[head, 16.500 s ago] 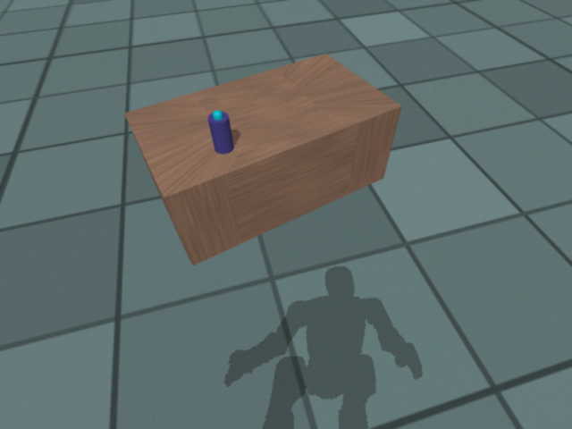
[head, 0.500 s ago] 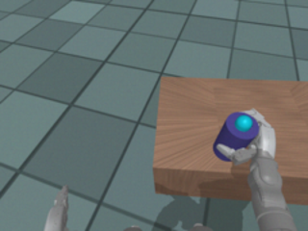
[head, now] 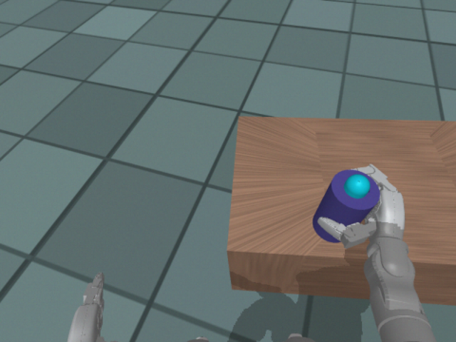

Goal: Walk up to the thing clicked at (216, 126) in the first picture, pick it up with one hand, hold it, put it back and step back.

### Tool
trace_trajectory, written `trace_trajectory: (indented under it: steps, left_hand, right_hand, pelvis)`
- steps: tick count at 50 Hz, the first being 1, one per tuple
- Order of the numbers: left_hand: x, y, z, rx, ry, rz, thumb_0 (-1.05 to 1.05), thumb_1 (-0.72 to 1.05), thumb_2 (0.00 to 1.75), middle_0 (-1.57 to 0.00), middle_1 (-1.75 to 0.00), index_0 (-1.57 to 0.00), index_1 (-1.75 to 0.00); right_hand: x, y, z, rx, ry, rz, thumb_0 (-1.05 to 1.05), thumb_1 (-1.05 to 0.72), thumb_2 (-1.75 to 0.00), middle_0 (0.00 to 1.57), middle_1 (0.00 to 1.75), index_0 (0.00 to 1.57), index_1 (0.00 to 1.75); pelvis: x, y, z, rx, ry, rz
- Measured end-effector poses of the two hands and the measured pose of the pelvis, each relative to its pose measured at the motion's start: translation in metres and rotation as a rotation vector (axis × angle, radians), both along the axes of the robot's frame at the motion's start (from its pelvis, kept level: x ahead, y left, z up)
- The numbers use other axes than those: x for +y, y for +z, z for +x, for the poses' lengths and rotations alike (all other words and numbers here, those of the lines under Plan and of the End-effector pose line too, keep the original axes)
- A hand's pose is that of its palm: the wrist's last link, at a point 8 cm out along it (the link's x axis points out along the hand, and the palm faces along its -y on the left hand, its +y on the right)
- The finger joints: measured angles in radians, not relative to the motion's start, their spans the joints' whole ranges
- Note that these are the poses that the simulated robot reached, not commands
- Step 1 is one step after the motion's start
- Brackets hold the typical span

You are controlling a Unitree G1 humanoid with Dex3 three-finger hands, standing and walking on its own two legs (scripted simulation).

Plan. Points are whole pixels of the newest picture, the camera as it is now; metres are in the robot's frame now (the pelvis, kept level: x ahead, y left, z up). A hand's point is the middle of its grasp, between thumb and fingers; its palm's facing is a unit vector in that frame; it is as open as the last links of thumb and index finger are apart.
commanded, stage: hold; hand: right
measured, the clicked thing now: (344, 205) +0.33 -0.16 +0.05
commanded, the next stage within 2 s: crouch in 1.12 s
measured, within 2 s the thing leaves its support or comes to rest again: neither
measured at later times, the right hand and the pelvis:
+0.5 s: hand (347, 204) +0.34 -0.17 +0.04, palm faces +0.22 +0.98 +0.00, open 10.5 cm; pelvis +0.00 +0.00 +0.00, yaw +0 degrees
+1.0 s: hand (345, 204) +0.34 -0.17 +0.04, palm faces +0.21 +0.98 +0.00, open 10.5 cm; pelvis +0.00 +0.00 +0.00, yaw +0 degrees
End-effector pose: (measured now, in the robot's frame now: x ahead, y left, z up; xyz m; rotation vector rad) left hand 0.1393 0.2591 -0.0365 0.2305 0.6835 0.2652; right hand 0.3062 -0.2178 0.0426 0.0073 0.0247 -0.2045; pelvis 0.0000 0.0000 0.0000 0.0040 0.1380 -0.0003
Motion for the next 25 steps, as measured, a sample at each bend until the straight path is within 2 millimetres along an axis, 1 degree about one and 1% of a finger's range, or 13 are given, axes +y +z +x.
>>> trace_trajectory:
  steps: [2, 5, 8, 11, 14, 21, 25]
  left_hand:
    - [0.002, 0.000, -0.001, 0.004, 0.003, 0.007, -0.01, -0.52, 0.05, -0.06, -0.06, -0.05, -0.06]
    - [0.004, -0.002, -0.003, 0.016, 0.007, 0.013, -0.01, -0.52, 0.05, -0.06, -0.06, -0.05, -0.06]
    - [0.000, -0.006, -0.002, 0.026, 0.005, 0.001, -0.01, -0.53, 0.06, -0.05, -0.06, -0.05, -0.06]
    - [-0.001, -0.007, 0.000, 0.024, 0.011, -0.010, -0.01, -0.53, 0.06, -0.06, -0.06, -0.05, -0.06]
    - [-0.001, -0.007, 0.002, 0.022, 0.015, -0.011, -0.01, -0.53, 0.06, -0.06, -0.06, -0.05, -0.06]
    - [0.003, -0.002, 0.005, 0.015, 0.015, 0.004, -0.01, -0.52, 0.05, -0.06, -0.06, -0.05, -0.06]
    - [0.001, 0.000, 0.005, 0.016, 0.003, 0.008, -0.01, -0.52, 0.05, -0.06, -0.06, -0.05, -0.06]
  right_hand:
    - [0.000, 0.000, -0.001, -0.004, -0.005, -0.001, -0.02, 0.55, -1.05, 0.73, 1.12, 0.76, 1.15]
    - [-0.001, 0.006, -0.001, -0.026, -0.013, -0.014, -0.02, 0.55, -1.05, 0.73, 1.12, 0.76, 1.15]
    - [-0.002, 0.013, 0.001, -0.054, -0.016, -0.028, -0.02, 0.55, -1.05, 0.73, 1.12, 0.76, 1.15]
    - [-0.004, 0.016, 0.004, -0.053, -0.017, -0.034, -0.02, 0.55, -1.05, 0.73, 1.12, 0.76, 1.15]
    - [-0.004, 0.013, 0.005, -0.035, -0.015, -0.023, -0.02, 0.55, -1.05, 0.73, 1.12, 0.76, 1.15]
    - [0.001, 0.000, 0.004, 0.001, -0.009, -0.002, -0.02, 0.55, -1.05, 0.73, 1.12, 0.76, 1.15]
    - [0.000, 0.000, 0.001, -0.010, -0.014, -0.011, -0.02, 0.55, -1.05, 0.73, 1.12, 0.76, 1.15]
  pelvis:
    - [0.000, 0.000, 0.000, -0.001, 0.001, 0.001]
    - [-0.001, 0.000, 0.000, -0.002, 0.000, 0.002]
    - [-0.001, 0.000, 0.001, -0.004, 0.000, 0.003]
    - [-0.001, 0.001, 0.002, -0.002, 0.000, 0.002]
    - [-0.001, 0.001, 0.003, 0.000, -0.001, 0.002]
    - [-0.001, 0.001, 0.004, 0.002, 0.001, 0.001]
    - [0.000, 0.001, 0.005, 0.002, 0.001, 0.001]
